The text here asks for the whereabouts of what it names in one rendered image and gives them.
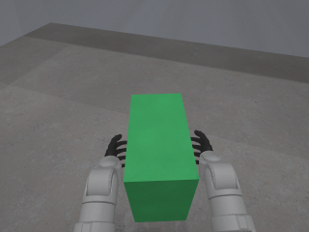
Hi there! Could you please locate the left robot forearm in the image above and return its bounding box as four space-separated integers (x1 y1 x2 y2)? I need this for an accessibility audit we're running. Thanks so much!
73 156 123 232

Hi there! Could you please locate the right robot forearm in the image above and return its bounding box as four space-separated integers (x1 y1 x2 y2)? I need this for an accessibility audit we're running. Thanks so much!
199 151 257 232

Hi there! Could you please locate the carton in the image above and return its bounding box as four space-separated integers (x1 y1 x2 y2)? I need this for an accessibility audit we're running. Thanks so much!
124 93 200 222

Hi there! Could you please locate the left robot hand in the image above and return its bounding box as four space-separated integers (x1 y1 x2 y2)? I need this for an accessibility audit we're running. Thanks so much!
104 134 127 168

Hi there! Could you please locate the right robot hand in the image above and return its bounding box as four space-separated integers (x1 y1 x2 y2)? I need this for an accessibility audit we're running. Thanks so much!
190 130 213 164

